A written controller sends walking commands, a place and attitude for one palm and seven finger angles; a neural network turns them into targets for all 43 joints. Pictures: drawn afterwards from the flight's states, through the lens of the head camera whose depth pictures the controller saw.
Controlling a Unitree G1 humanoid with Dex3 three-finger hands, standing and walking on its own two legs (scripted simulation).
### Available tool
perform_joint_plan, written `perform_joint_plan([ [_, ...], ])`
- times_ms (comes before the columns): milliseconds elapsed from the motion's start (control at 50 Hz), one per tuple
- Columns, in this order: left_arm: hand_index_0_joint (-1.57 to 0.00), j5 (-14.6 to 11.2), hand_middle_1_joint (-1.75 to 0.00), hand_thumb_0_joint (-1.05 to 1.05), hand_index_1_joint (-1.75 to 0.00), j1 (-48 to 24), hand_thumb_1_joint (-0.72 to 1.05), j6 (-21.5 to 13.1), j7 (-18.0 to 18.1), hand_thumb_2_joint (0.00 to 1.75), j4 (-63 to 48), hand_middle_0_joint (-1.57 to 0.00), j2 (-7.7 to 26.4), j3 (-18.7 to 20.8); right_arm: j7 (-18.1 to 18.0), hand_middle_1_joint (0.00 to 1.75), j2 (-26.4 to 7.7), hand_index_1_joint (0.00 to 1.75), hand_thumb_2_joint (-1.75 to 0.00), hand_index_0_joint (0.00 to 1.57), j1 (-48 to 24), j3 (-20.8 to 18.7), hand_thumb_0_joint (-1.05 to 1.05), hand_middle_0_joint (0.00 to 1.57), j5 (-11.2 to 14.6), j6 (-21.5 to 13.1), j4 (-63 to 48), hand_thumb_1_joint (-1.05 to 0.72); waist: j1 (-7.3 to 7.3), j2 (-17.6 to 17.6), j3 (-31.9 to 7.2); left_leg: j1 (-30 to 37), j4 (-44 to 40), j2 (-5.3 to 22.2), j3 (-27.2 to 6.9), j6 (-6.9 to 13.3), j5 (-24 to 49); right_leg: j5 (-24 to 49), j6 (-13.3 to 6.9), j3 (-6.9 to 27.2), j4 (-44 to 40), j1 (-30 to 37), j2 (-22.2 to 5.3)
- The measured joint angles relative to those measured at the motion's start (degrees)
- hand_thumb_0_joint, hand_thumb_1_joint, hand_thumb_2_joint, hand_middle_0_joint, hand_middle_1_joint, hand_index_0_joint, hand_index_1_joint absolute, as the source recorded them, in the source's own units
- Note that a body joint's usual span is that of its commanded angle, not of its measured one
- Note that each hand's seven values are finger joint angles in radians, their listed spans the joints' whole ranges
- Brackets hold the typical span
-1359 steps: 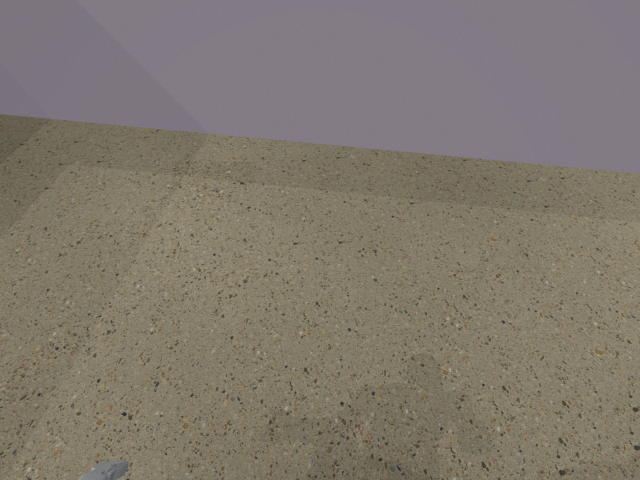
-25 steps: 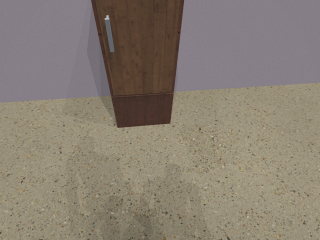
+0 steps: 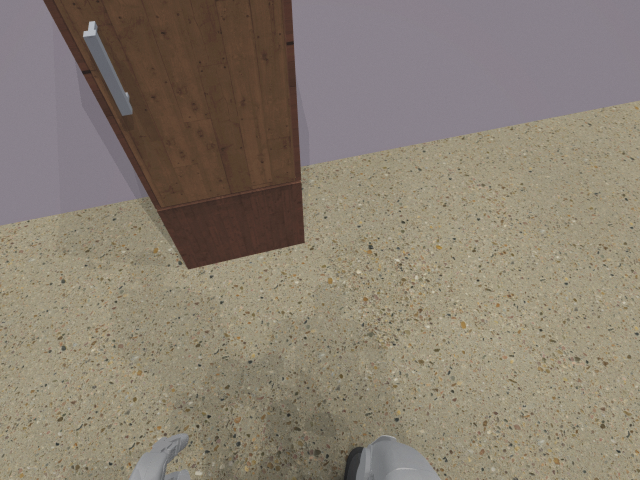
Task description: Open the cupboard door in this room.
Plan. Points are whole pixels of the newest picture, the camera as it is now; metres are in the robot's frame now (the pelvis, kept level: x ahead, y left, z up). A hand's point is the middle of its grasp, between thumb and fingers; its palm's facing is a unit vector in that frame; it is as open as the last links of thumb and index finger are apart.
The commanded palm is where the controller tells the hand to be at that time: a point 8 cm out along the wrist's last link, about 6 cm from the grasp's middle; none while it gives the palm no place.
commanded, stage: turn to face it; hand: left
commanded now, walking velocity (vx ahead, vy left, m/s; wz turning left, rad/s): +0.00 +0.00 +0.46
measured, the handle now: (110, 70) +0.78 +0.43 +0.05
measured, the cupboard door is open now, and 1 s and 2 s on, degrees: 0 0 0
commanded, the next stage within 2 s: take the last steps up to it in 0.38 s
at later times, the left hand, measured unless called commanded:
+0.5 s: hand out of the picture +0.06 +0.26 -0.15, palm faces +0.25 -0.94 -0.21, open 7.4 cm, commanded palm none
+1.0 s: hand out of the picture +0.10 +0.16 -0.12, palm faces +0.31 -0.92 -0.24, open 7.3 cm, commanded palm none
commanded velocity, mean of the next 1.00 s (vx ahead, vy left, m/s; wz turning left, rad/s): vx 0.16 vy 0.00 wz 0.20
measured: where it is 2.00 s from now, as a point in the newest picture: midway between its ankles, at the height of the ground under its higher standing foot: (296, 415)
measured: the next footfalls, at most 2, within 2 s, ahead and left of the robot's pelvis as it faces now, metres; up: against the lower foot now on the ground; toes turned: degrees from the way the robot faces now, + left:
left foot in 0.32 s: +0.10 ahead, +0.14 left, +0.00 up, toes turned +16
right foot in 0.86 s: +0.18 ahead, -0.09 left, +0.00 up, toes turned +8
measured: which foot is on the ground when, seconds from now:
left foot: up 0.00-0.30, down 0.32-0.86, up 0.88-1.00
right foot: down 0.00-0.32, up 0.34-0.84, down 0.86-1.00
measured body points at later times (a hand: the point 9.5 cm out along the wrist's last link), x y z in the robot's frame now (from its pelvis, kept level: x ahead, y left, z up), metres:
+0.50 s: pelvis +0.06 +0.06 +0.04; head +0.09 +0.09 +0.48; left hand +0.05 +0.31 -0.13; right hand +0.18 -0.17 -0.10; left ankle +0.06 +0.13 -0.71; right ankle +0.07 -0.10 -0.63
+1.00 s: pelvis +0.14 -0.01 +0.04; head +0.14 -0.04 +0.49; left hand +0.08 +0.21 -0.10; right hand +0.17 -0.24 -0.14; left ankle +0.09 +0.13 -0.63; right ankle +0.14 -0.10 -0.71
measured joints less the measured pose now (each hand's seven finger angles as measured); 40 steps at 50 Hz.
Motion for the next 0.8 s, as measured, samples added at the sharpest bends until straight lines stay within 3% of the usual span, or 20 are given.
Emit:
perform_joint_plan([
  [60,-0.2,0.0,-0.29,-0.01,-0.29,0.0,0.91,1.7,0.7,0.9,1.4,-0.2,-1.0,-0.8,0.0,0.3,-1.2,0.3,-0.9,0.2,-4.3,-0.3,0.01,0.2,-0.5,0.5,-3.2,-0.91,-0.95,0.3,-0.2,-9.9,7.6,-0.7,-3.0,0.1,3.5,0.4,1.0,-1.0,-3.3,3.0,-0.3],
  [140,-0.2,0.0,-0.29,-0.01,-0.29,0.5,0.93,3.0,1.3,0.9,1.6,-0.21,-1.8,-0.5,0.2,0.3,-2.4,0.3,-0.9,0.2,-8.1,-0.1,0.01,0.2,-0.9,1.1,-6.8,-0.92,-0.87,0.2,-2.1,-16.3,-0.3,-0.1,-1.5,-0.9,5.2,1.3,1.5,-2.7,-7.8,6.2,-1.3],
  [260,-0.2,0.3,-0.3,-0.01,-0.3,1.9,0.92,4.1,1.1,0.9,0.1,-0.21,-0.3,-0.4,1.1,0.3,-2.8,0.3,-0.9,0.2,-10.4,0.4,0.0,0.2,-0.8,1.7,-9.7,-0.92,0.85,-1.3,-4.2,-15.0,-14.2,-0.7,1.8,-1.6,6.7,0.2,3.4,-5.4,-9.2,9.2,-3.6],
  [320,-0.2,0.0,-0.3,-0.01,-0.3,3.5,0.91,4.5,1.1,0.9,-0.2,-0.21,0.7,0.0,1.5,0.3,-2.9,0.3,-0.9,0.2,-10.2,0.6,0.0,0.2,-1.0,1.0,-10.8,-0.92,1.27,-1.8,-5.2,-10.4,-25.6,-1.2,2.4,-1.0,12.3,-2.4,4.9,-6.6,-5.5,8.6,-5.0],
  [360,-0.2,-0.2,-0.3,-0.01,-0.3,4.3,0.91,5.4,1.1,0.9,0.2,-0.21,1.5,0.4,1.5,0.3,-2.3,0.3,-0.9,0.2,-10.4,0.7,0.0,0.2,-1.5,0.7,-10.9,-0.92,1.7,-3.0,-5.1,-10.3,-25.3,-2.5,2.7,1.7,12.3,-10.7,6.7,-3.2,1.0,6.5,-5.2],
  [400,-0.2,-0.1,-0.29,0.0,-0.29,5.1,0.91,6.3,1.0,0.9,1.2,-0.2,1.9,0.8,1.1,0.3,-1.8,0.3,-0.9,0.2,-10.3,1.0,0.0,0.2,-1.8,0.6,-11.0,-0.91,1.75,-3.0,-5.0,-9.2,-27.5,-3.4,2.5,3.3,12.8,-14.2,7.6,1.7,9.8,3.6,-3.9],
  [460,-0.2,-0.1,-0.29,0.0,-0.29,6.2,0.91,6.2,0.7,0.9,2.6,-0.2,2.3,1.2,0.2,0.3,-1.7,0.3,-0.9,0.2,-10.1,1.0,0.0,0.2,-1.6,0.2,-10.3,-0.93,2.19,-3.0,-5.0,-6.5,-33.9,-4.7,2.3,3.7,15.9,-11.3,8.7,6.2,18.8,0.6,-3.1],
  [520,-0.2,-0.2,-0.29,0.0,-0.29,7.6,0.91,6.0,0.9,0.9,3.8,-0.2,2.6,1.2,-0.1,0.3,-1.8,0.3,-0.9,0.21,-9.8,1.1,0.0,0.2,-1.2,-0.3,-9.5,-0.93,2.52,-2.9,-5.1,-4.4,-38.9,-5.7,2.1,4.0,18.3,-9.6,9.8,8.1,21.6,0.1,-3.1],
  [620,-0.19,-0.1,-0.29,0.0,-0.29,9.2,0.91,5.8,0.8,0.9,6.2,-0.2,2.7,0.7,-0.4,0.3,-1.6,0.3,-0.9,0.21,-8.2,0.9,0.01,0.2,-1.2,-1.2,-8.0,-0.93,2.18,-2.7,-5.8,-2.0,-42.5,-6.5,1.5,3.8,19.5,-10.2,10.4,8.6,18.0,2.9,-3.6],
  [720,-0.19,0.1,-0.29,0.0,-0.29,8.9,0.91,5.6,0.0,0.9,7.4,-0.2,1.4,-0.2,-0.1,0.3,-1.3,0.3,-0.9,0.21,-5.3,0.6,0.01,0.2,-1.6,-1.4,-6.0,-0.92,0.93,-1.9,-6.7,-0.4,-43.1,-6.4,0.8,2.9,19.2,-12.3,9.4,7.3,11.1,5.6,-3.8],
  [800,-0.19,0.1,-0.29,0.0,-0.29,7.8,0.91,4.9,-0.8,0.9,6.7,-0.2,-0.6,-0.8,0.2,0.3,-1.6,0.3,-0.9,0.21,-2.8,0.3,0.01,0.2,-1.8,-0.6,-3.9,-0.92,-0.09,-0.5,-7.3,-0.2,-41.6,-5.9,0.1,1.5,17.9,-11.9,8.3,5.8,0.8,8.6,-3.5],
])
